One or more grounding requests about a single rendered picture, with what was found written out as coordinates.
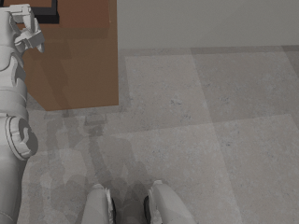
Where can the left robot shin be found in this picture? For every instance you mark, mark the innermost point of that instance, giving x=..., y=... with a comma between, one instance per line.
x=110, y=215

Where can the right robot shin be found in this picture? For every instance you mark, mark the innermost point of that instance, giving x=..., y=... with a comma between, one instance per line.
x=155, y=216

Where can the robot shin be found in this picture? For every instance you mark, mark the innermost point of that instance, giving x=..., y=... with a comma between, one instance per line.
x=155, y=216
x=110, y=215

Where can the drawer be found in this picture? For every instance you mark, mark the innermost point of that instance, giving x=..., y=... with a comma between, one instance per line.
x=72, y=13

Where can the left robot forearm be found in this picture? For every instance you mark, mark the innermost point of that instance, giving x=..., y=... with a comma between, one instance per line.
x=13, y=91

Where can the robot left hand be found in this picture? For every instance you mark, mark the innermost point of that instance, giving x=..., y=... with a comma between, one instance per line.
x=20, y=40

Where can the left robot upper arm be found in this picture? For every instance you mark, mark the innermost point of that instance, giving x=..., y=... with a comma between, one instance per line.
x=17, y=144

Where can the handle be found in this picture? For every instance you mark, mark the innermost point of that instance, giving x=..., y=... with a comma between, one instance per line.
x=44, y=15

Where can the cabinet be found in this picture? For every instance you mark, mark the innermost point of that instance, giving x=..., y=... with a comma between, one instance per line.
x=78, y=68

